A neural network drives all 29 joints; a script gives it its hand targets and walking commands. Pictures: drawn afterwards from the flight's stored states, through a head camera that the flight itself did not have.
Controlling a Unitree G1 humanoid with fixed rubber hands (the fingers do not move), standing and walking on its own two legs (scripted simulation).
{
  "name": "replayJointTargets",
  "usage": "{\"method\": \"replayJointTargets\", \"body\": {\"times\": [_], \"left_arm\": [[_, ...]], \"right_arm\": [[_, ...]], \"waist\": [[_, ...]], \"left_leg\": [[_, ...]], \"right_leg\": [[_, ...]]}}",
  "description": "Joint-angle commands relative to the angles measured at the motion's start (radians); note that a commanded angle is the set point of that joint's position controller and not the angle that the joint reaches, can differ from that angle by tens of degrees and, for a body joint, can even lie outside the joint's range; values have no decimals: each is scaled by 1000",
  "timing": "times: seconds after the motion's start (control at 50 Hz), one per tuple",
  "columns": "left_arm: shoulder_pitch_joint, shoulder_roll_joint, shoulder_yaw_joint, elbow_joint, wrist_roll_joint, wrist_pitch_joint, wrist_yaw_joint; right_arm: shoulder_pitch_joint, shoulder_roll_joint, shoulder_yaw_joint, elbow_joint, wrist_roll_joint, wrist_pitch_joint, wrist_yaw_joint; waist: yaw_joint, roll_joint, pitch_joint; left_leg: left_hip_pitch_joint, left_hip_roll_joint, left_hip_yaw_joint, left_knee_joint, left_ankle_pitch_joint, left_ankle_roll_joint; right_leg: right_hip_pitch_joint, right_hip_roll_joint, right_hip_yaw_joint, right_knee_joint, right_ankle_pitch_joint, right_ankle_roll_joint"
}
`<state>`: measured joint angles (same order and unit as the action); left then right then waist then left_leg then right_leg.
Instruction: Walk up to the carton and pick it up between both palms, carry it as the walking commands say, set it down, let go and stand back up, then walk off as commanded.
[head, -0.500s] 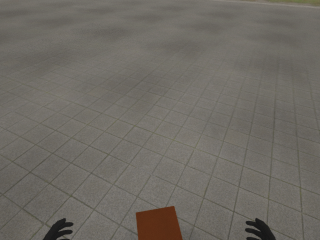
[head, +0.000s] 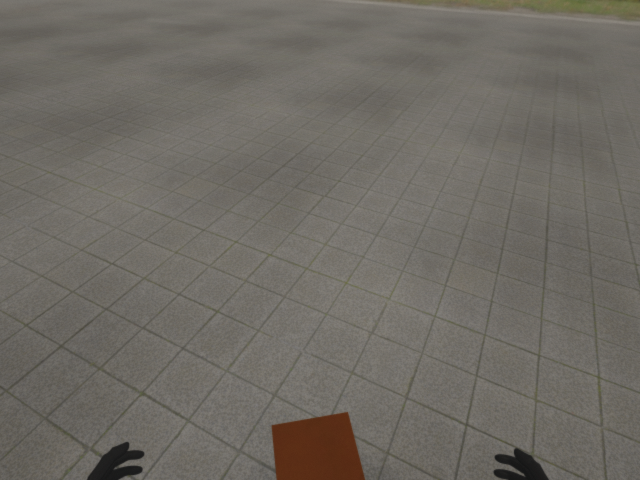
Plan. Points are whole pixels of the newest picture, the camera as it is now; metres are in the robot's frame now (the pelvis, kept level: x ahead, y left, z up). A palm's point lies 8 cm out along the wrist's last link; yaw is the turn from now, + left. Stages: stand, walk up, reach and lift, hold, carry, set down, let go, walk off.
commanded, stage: stand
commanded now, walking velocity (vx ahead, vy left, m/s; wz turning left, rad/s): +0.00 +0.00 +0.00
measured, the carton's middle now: out of the picture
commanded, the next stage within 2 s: walk off in 0.54 s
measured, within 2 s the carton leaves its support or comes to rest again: neither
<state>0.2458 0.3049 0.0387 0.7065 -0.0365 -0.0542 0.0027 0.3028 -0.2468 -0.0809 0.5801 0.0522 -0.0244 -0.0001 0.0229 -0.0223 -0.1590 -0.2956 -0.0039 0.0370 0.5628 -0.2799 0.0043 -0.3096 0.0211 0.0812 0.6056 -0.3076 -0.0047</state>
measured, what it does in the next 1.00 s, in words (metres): stands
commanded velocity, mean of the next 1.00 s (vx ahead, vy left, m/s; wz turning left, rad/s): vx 0.00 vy -0.06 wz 0.00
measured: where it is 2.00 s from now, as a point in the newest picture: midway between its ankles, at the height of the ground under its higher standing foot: outside the picture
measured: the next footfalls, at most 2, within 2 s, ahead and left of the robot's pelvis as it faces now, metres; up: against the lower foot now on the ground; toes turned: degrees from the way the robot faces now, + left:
right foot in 1.86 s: +0.04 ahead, -0.16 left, +0.00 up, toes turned +5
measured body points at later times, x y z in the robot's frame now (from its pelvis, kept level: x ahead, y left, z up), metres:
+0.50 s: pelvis -0.02 +0.00 +0.00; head -0.08 +0.00 +0.44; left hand +0.12 +0.28 -0.08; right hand +0.13 -0.27 -0.07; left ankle +0.01 +0.12 -0.73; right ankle +0.01 -0.12 -0.73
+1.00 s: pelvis -0.03 +0.00 +0.00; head -0.08 -0.01 +0.45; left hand +0.08 +0.27 -0.10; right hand +0.11 -0.26 -0.08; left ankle +0.01 +0.12 -0.73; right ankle +0.01 -0.12 -0.73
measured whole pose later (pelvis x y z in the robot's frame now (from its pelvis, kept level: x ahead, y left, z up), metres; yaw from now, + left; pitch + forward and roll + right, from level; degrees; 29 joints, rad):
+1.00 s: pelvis -0.03 +0.00 +0.00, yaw +0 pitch -1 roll +1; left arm 0.28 0.28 0.03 0.76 -0.04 0.02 -0.01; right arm 0.34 -0.25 -0.05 0.61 0.05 -0.02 0.00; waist 0.02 -0.01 -0.13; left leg -0.30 0.00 0.03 0.56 -0.24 0.00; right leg -0.31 0.02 0.08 0.61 -0.27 0.00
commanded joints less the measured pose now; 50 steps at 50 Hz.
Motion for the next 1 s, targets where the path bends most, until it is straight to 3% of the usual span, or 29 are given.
{"method": "replayJointTargets", "body": {"times": [0.0,0.04,0.08,0.1,0.12,0.16,0.18,0.24,0.28,0.32,0.34,0.4,0.42,0.44,0.48,0.52,0.54,0.58,0.62,0.66,0.7,0.76,0.78,0.8,0.82,0.86,0.9,0.92,0.98], "left_arm": [[-50,217,53,-69,100,-28,5],[-31,214,47,-86,96,-30,6],[-105,211,44,-86,90,-32,2],[-64,190,46,-83,90,-37,1],[-59,216,50,-80,93,-32,1],[-37,225,51,-81,94,-31,7],[-49,236,54,-68,94,-30,6],[-100,220,49,-88,102,-33,6],[-52,203,44,-83,90,-35,1],[-44,226,53,-69,93,-30,-4],[-63,235,53,-68,99,-25,1],[-61,217,52,-79,96,-33,0],[-16,254,62,-48,87,-32,3],[-58,224,52,-58,90,-34,2],[-49,208,56,-50,94,-34,1],[-71,250,58,-50,94,-31,1],[-38,212,45,-50,81,-32,-1],[-89,218,44,-56,92,-31,-7],[-89,238,59,-50,88,-33,2],[-42,253,53,-30,83,-29,3],[-29,250,53,-24,84,-35,-5],[-45,187,36,-47,86,4,6],[-4,200,42,-30,75,19,8],[35,43,4,-20,72,34,-5],[36,27,-10,-13,80,42,-2],[50,66,-4,-12,94,54,-8],[31,79,7,-10,88,61,-9],[86,85,-2,-23,79,73,-16],[97,131,23,-2,95,86,-22]], "right_arm": [[-85,-248,-48,8,-113,-47,-2],[-66,-261,-55,10,-109,-54,3],[-55,-238,-42,24,-117,-52,-1],[-82,-261,-57,21,-123,-54,0],[-51,-280,-59,6,-118,-60,7],[-71,-253,-57,13,-114,-58,4],[-44,-231,-50,25,-117,-59,4],[-55,-222,-51,20,-105,-56,8],[-60,-261,-59,35,-124,-54,5],[-57,-260,-60,30,-124,-49,2],[-30,-233,-60,23,-120,-58,0],[-42,-252,-57,40,-111,-59,3],[-29,-260,-63,47,-104,-56,6],[-17,-260,-60,28,-103,-59,1],[-17,-274,-64,48,-115,-56,-6],[-83,-238,-47,28,-100,-54,-10],[-63,-263,-53,35,-99,-59,-4],[-42,-265,-65,41,-106,-58,-12],[-87,-230,-47,15,-99,-51,-1],[-64,-214,-44,37,-102,-61,0],[-47,-254,-53,56,-107,-63,1],[-7,-243,-43,38,-110,-46,6],[7,-226,-34,26,-102,-48,9],[12,-61,15,38,-99,-25,14],[-33,-105,5,28,-108,-13,6],[-9,-179,-20,28,-110,8,-6],[49,-177,-17,45,-109,5,-6],[10,-166,-8,37,-104,14,-12],[55,-209,-25,47,-112,23,-25]], "waist": [[-5,-3,83],[8,-25,125],[-30,43,106],[4,7,135],[-29,-8,102],[-7,46,157],[-40,0,191],[-38,-22,170],[-18,28,189],[-10,-9,209],[-32,-4,189],[-18,71,242],[-30,12,149],[-42,65,173],[-23,56,165],[-19,-15,193],[-2,12,158],[-42,-4,222],[-13,45,147],[-35,29,216],[-6,32,217],[-36,97,281],[-29,96,264],[-3,151,214],[-3,63,258],[-18,127,233],[-33,41,241],[-3,81,244],[-23,116,319]], "left_leg": [[18,102,-143,-80,154,57],[-4,98,-138,-88,129,60],[23,89,-126,-104,57,53],[7,92,-127,-113,50,48],[38,96,-138,-93,51,54],[1,91,-127,-91,66,53],[-27,84,-150,-114,18,56],[-17,88,-146,-116,45,59],[-22,91,-140,-100,-19,62],[-4,89,-138,-113,-50,54],[-9,96,-159,-128,-28,70],[-27,106,-150,-125,3,54],[32,106,-167,-123,47,60],[30,106,-159,-94,69,58],[-16,102,-167,-121,72,69],[-24,114,-173,-125,45,66],[6,95,-154,-111,38,59],[11,94,-169,-115,18,66],[-7,99,-161,-141,0,60],[-14,92,-168,-126,-27,64],[-46,80,-159,-148,-83,62],[-94,133,-238,-229,-126,60],[-94,183,-316,-239,-89,81],[-107,164,-274,-252,-67,57],[-150,206,-324,-259,-48,67],[-164,177,-276,-238,16,44],[-135,167,-246,-197,-9,39],[-140,169,-264,-201,-91,37],[-169,228,-328,-248,-114,54]], "right_leg": [[33,-99,106,-146,171,-53],[20,-105,113,-167,170,-58],[-24,-103,113,-162,58,-49],[-9,-90,90,-167,61,-45],[-23,-99,112,-173,58,-56],[-35,-105,119,-176,49,-56],[-48,-96,132,-189,29,-55],[-48,-106,125,-184,6,-60],[-56,-115,147,-209,-6,-68],[-98,-100,127,-202,-83,-56],[-85,-89,128,-187,-60,-60],[-75,-97,116,-180,6,-51],[-46,-98,109,-183,16,-56],[-55,-109,127,-184,43,-58],[8,-106,112,-177,59,-61],[-31,-96,95,-168,36,-58],[7,-97,110,-189,52,-61],[-99,-109,142,-205,-13,-68],[8,-94,90,-173,10,-54],[-70,-100,136,-196,-24,-66],[-30,-106,144,-218,-64,-58],[-66,-67,52,-154,-65,-35],[-54,-57,23,-131,-38,-28],[10,-38,9,-130,-1,-10],[16,-34,-2,-115,32,-3],[62,-58,-4,-116,46,-3],[11,-59,14,-135,-6,-14],[-16,-60,25,-162,-57,-12],[-50,-34,-10,-103,-68,-1]]}}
